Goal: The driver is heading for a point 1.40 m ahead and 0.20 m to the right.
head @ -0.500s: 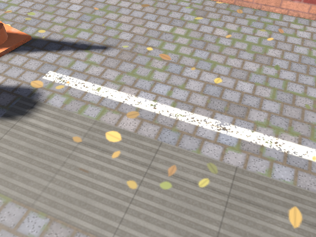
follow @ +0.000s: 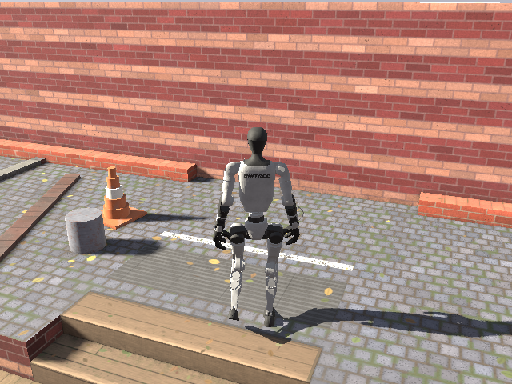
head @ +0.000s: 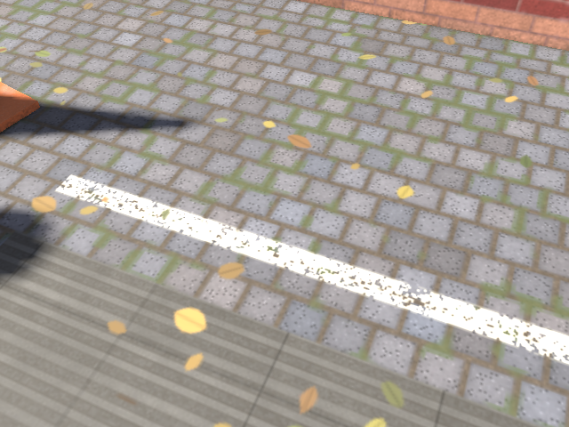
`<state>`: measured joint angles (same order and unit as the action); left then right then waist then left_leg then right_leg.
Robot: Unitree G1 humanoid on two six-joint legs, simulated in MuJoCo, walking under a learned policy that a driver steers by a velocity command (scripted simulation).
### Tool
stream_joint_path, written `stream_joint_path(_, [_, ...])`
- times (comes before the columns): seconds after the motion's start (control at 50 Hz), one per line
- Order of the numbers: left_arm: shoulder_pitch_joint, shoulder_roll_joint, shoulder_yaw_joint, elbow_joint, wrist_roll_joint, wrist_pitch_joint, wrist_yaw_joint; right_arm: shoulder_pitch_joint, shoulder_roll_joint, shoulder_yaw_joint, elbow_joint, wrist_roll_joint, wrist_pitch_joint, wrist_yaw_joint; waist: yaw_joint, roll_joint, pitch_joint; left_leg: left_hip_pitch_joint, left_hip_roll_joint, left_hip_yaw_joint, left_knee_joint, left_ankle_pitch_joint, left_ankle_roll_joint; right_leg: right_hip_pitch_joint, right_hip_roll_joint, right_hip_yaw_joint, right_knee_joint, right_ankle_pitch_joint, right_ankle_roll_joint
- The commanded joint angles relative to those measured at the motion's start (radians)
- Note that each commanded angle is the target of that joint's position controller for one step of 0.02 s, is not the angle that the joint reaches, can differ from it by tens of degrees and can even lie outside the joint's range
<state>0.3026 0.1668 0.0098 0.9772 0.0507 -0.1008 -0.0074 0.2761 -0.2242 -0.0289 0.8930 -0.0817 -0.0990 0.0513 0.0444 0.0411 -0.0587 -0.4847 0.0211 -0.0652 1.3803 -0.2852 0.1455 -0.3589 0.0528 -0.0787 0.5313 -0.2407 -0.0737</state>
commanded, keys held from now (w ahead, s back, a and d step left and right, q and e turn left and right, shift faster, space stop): w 1.00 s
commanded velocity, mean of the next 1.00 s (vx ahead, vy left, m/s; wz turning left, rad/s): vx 0.49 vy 0.00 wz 0.00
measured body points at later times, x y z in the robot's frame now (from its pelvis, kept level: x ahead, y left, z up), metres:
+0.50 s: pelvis +0.32 +0.05 +0.01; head +0.35 +0.06 +0.46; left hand +0.39 +0.32 -0.13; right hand +0.44 -0.21 -0.11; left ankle +0.37 +0.13 -0.73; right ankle +0.22 -0.09 -0.62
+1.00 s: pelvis +0.62 -0.01 +0.00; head +0.65 -0.03 +0.45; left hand +0.76 +0.25 -0.11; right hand +0.66 -0.28 -0.14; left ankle +0.50 +0.13 -0.63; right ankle +0.68 -0.10 -0.73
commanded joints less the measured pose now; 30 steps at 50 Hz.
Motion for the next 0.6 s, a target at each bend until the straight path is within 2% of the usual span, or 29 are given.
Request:
stream_joint_path(0.02, [-0.059,0.126,0.020,-0.039,-0.064,-0.035,-0.006,0.018,-0.070,-0.017,-0.116,0.162,-0.006,-0.043,-0.099,-0.062,0.023,-0.191,0.098,-0.038,-0.006,0.079,-0.023,0.110,-0.280,0.363,-0.399,0.081,-0.182])
stream_joint_path(0.04, [-0.061,0.135,0.024,-0.026,-0.074,-0.044,-0.008,-0.014,-0.078,-0.015,-0.115,0.166,-0.003,-0.056,-0.101,-0.058,0.040,-0.228,0.122,-0.028,-0.074,0.099,-0.055,0.099,-0.271,0.310,-0.410,0.108,-0.167])
stream_joint_path(0.08, [0.001,0.117,0.018,-0.002,-0.067,-0.041,0.002,-0.094,-0.055,-0.006,-0.141,0.119,0.000,-0.063,-0.075,-0.033,0.096,-0.281,0.139,0.013,-0.199,0.167,-0.112,0.077,-0.252,0.233,-0.428,0.198,-0.161])
stream_joint_path(0.1, [0.019,0.119,0.019,0.002,-0.064,-0.036,0.010,-0.143,-0.041,0.000,-0.160,0.106,-0.001,-0.060,-0.063,-0.039,0.108,-0.276,0.138,0.033,-0.295,0.223,-0.127,0.064,-0.228,0.193,-0.429,0.222,-0.151])
stream_joint_path(0.12, [0.036,0.125,0.020,0.008,-0.060,-0.033,0.016,-0.190,-0.025,0.006,-0.175,0.101,-0.002,-0.054,-0.046,-0.059,0.115,-0.240,0.125,0.056,-0.411,0.298,-0.130,0.049,-0.197,0.149,-0.429,0.248,-0.137])
stream_joint_path(0.16, [0.098,0.157,0.026,0.012,-0.066,-0.028,0.022,-0.279,-0.019,0.010,-0.199,0.108,-0.001,-0.049,-0.006,-0.067,0.103,-0.148,0.083,0.090,-0.622,0.388,-0.137,0.075,-0.177,0.115,-0.437,0.264,-0.120])
stream_joint_path(0.2, [0.159,0.193,0.035,0.026,-0.080,-0.019,0.025,-0.354,-0.029,0.009,-0.223,0.116,0.002,-0.039,0.030,-0.072,0.114,-0.140,0.060,0.101,-0.738,0.406,-0.140,0.177,-0.212,0.126,-0.435,0.241,-0.121])
stream_joint_path(0.24, [0.190,0.203,0.042,0.038,-0.081,-0.002,0.025,-0.396,-0.046,0.004,-0.244,0.117,0.000,-0.025,0.042,-0.078,0.133,-0.182,0.051,0.088,-0.820,0.382,-0.119,0.318,-0.258,0.136,-0.392,0.285,-0.115])
stream_joint_path(0.28, [0.183,0.218,0.051,0.038,-0.073,0.016,0.024,-0.383,-0.076,-0.007,-0.253,0.111,-0.008,-0.015,0.017,-0.102,0.114,-0.162,0.027,0.097,-0.863,0.307,-0.081,0.427,-0.289,0.130,-0.302,0.493,-0.094])
stream_joint_path(0.3, [0.169,0.227,0.056,0.032,-0.069,0.023,0.025,-0.338,-0.102,-0.020,-0.246,0.106,-0.011,-0.013,-0.014,-0.125,0.076,-0.090,-0.001,0.115,-0.869,0.264,-0.062,0.460,-0.290,0.125,-0.233,0.663,-0.081])
stream_joint_path(0.32, [0.144,0.235,0.059,0.023,-0.066,0.031,0.028,-0.240,-0.129,-0.036,-0.220,0.103,-0.013,-0.014,-0.072,-0.142,0.015,0.038,-0.035,0.139,-0.886,0.238,-0.040,0.468,-0.273,0.108,-0.113,0.819,-0.061])
stream_joint_path(0.34, [0.110,0.224,0.053,0.003,-0.055,0.036,0.026,-0.040,-0.178,-0.061,-0.161,0.105,-0.011,-0.022,-0.162,-0.142,-0.095,0.305,-0.029,0.128,-0.875,0.260,-0.008,0.373,-0.227,0.074,0.098,0.836,-0.034])
stream_joint_path(0.36, [0.108,0.182,0.037,-0.037,-0.032,0.032,0.025,0.170,-0.264,-0.084,-0.116,0.091,-0.002,-0.038,-0.214,-0.006,-0.260,0.665,0.194,-0.137,-0.833,0.286,0.052,0.105,-0.154,0.035,0.450,0.458,-0.008])
stream_joint_path(0.38, [0.257,0.044,0.000,-0.029,-0.048,0.005,0.005,0.179,-0.287,-0.085,-0.099,0.084,-0.002,-0.029,-0.119,0.257,-0.395,0.967,0.393,-0.659,-0.997,0.040,0.227,-0.282,0.028,0.139,0.762,-0.288,0.038])
stream_joint_path(0.4, [0.183,0.163,0.030,-0.019,-0.079,-0.021,-0.003,0.153,-0.194,-0.066,-0.109,0.086,0.002,-0.034,-0.156,0.152,-0.331,0.918,0.356,-0.675,-1.064,-0.053,0.188,-0.398,-0.032,0.242,0.873,-0.278,0.020])
stream_joint_path(0.42, [0.052,0.218,0.044,-0.067,-0.097,-0.034,-0.003,0.058,-0.158,-0.056,-0.119,0.089,0.001,-0.041,-0.142,0.087,-0.163,0.748,0.322,-0.489,-1.081,0.032,0.140,-0.442,-0.080,0.205,0.870,-0.179,0.012])
stream_joint_path(0.44, [-0.019,0.211,0.045,-0.091,-0.090,-0.037,0.006,-0.021,-0.141,-0.049,-0.130,0.086,-0.002,-0.039,-0.103,-0.027,-0.091,0.571,0.292,-0.366,-1.112,0.174,0.122,-0.394,-0.133,0.173,0.828,-0.088,0.017])
stream_joint_path(0.46, [-0.045,0.201,0.051,-0.100,-0.075,-0.029,0.013,-0.064,-0.116,-0.043,-0.132,0.078,-0.006,-0.033,-0.069,-0.051,-0.037,0.447,0.254,-0.278,-1.144,0.268,0.113,-0.348,-0.162,0.163,0.776,-0.045,0.024])
stream_joint_path(0.48, [-0.021,0.184,0.053,-0.104,-0.070,-0.015,0.013,-0.075,-0.092,-0.036,-0.124,0.068,-0.010,-0.028,-0.031,-0.016,-0.028,0.379,0.225,-0.222,-1.169,0.299,0.104,-0.294,-0.189,0.173,0.743,-0.022,0.024])
stream_joint_path(0.5, [-0.006,0.164,0.052,-0.105,-0.070,-0.001,0.014,-0.071,-0.081,-0.035,-0.113,0.070,-0.014,-0.024,-0.016,0.001,-0.017,0.345,0.208,-0.187,-1.191,0.311,0.106,-0.275,-0.198,0.170,0.713,-0.016,0.027])
stream_joint_path(0.54, [-0.032,0.141,0.049,-0.122,-0.065,0.017,0.016,-0.045,-0.102,-0.040,-0.089,0.080,-0.020,-0.025,-0.002,0.006,0.024,0.296,0.196,-0.123,-1.224,0.359,0.110,-0.306,-0.212,0.157,0.646,0.005,0.040])
stream_joint_path(0.6, [-0.149,0.139,0.045,-0.166,-0.050,0.020,0.015,0.002,-0.142,-0.051,-0.068,0.082,-0.014,-0.042,-0.024,-0.014,0.057,0.294,0.178,-0.055,-1.242,0.420,0.102,-0.372,-0.216,0.137,0.461,0.153,0.067])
